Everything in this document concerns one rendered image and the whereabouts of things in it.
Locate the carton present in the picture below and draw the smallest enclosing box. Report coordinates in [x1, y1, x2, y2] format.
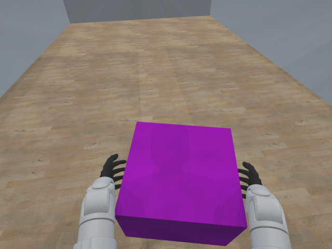
[115, 121, 247, 246]

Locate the robot left hand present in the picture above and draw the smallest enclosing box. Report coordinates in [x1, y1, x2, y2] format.
[100, 154, 127, 190]

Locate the robot right hand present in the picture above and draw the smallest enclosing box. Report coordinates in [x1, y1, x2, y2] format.
[238, 162, 262, 199]

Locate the left robot forearm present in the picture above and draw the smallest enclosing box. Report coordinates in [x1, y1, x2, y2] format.
[73, 177, 117, 249]

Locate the right robot forearm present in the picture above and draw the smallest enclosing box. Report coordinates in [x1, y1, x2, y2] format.
[245, 184, 292, 249]

